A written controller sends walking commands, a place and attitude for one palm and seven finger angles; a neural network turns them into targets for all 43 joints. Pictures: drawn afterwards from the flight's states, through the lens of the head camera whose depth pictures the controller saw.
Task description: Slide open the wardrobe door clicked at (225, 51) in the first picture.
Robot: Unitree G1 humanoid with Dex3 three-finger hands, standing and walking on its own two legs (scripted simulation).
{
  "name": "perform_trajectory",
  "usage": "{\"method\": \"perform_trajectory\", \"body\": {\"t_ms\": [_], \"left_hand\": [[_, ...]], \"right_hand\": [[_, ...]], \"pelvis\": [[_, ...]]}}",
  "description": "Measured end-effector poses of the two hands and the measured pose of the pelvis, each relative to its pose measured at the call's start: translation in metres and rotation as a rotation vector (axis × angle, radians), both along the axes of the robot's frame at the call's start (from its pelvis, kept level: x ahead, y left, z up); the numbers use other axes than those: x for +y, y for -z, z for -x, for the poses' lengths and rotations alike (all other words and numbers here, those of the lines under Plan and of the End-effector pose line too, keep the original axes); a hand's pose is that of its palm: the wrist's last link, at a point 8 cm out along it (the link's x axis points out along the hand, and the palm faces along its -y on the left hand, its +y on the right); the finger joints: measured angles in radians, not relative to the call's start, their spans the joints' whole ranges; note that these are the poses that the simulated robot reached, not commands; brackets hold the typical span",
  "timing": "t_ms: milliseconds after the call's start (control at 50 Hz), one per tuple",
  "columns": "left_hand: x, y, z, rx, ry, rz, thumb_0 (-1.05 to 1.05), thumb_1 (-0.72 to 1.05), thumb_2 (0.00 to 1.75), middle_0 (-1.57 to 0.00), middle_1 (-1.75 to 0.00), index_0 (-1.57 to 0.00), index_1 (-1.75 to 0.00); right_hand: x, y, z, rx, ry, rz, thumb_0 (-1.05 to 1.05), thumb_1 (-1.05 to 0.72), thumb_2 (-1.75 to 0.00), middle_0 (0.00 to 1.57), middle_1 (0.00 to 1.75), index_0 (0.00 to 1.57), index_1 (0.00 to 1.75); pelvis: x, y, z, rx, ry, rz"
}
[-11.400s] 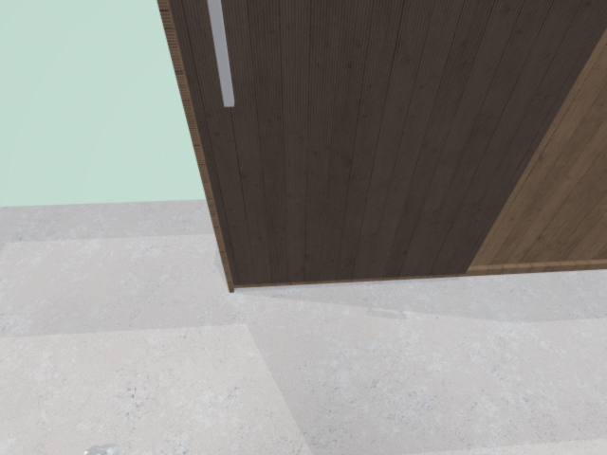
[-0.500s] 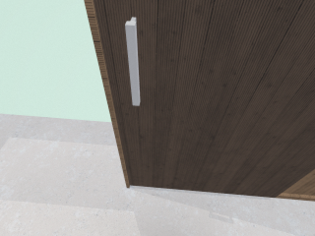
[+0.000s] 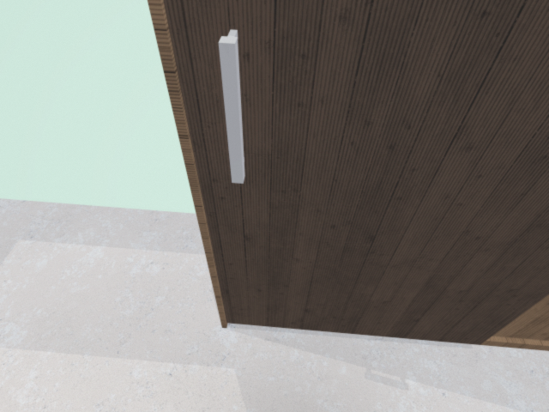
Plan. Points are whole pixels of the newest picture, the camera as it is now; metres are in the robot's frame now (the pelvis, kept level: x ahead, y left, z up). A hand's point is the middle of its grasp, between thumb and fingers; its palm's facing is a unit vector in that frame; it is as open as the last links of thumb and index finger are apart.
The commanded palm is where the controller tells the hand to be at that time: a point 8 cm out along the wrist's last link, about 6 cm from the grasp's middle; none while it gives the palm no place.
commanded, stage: raise the hand with hooked fingers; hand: left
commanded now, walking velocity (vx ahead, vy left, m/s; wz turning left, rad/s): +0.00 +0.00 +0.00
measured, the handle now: (236, 115) +0.51 +0.10 +0.18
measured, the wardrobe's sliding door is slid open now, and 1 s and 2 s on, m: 0.00 0.00 0.00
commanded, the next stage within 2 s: none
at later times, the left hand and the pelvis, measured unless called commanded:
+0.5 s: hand (118, 396) +0.14 +0.21 -0.01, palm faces +0.10 -0.99 -0.03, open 9.2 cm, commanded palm +0.13 +0.26 +0.02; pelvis -0.03 -0.01 -0.07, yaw +4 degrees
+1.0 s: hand (82, 313) +0.21 +0.25 +0.08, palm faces +0.05 -1.00 -0.07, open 12.2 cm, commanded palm +0.18 +0.30 +0.11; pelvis -0.01 +0.00 -0.03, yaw +3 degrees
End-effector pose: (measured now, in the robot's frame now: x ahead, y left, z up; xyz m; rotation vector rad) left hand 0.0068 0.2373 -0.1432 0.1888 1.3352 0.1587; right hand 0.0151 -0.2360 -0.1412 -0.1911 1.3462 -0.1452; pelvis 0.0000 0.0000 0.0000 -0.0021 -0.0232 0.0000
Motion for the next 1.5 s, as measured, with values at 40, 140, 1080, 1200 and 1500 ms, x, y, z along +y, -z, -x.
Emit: {"method": "perform_trajectory", "body": {"t_ms": [40,140,1080,1200,1500], "left_hand": [[0.006,-0.020,-0.025,-0.177,-0.108,0.001,0.01,0.90,0.90,-0.21,-0.30,-0.20,-0.30],[0.017,-0.117,-0.118,-0.880,-0.087,-0.013,0.02,0.87,0.88,-0.21,-0.33,-0.20,-0.32],[0.079,-0.248,-0.182,-1.391,0.164,0.083,0.00,-0.18,0.44,-0.28,-1.00,-0.28,-0.99],[0.089,-0.273,-0.189,-1.417,0.174,0.071,0.00,-0.32,0.38,-0.29,-1.09,-0.29,-1.08],[0.108,-0.330,-0.210,-1.423,0.182,0.042,-0.01,-0.49,0.31,-0.31,-1.19,-0.30,-1.19]], "right_hand": [[-0.001,-0.002,-0.009,-0.082,-0.016,0.029,0.01,-0.90,-0.90,0.21,0.30,0.21,0.30],[-0.001,-0.020,-0.059,-0.429,-0.103,0.021,0.01,-0.90,-0.90,0.21,0.30,0.20,0.30],[0.010,-0.070,-0.160,-0.847,-0.236,0.050,0.02,-0.90,-0.90,0.21,0.30,0.21,0.30],[0.028,-0.080,-0.174,-0.888,-0.261,0.007,0.02,-0.90,-0.90,0.21,0.30,0.21,0.30],[0.050,-0.075,-0.173,-0.828,-0.283,-0.083,0.02,-0.90,-0.90,0.21,0.30,0.21,0.30]], "pelvis": [[0.002,0.001,0.004,-0.019,-0.001,0.003],[0.002,0.009,0.016,0.005,-0.047,-0.005],[0.003,0.024,0.008,0.023,-0.047,0.027],[0.004,0.018,0.008,-0.006,-0.051,0.025],[0.002,0.009,0.009,-0.037,-0.054,0.015]]}}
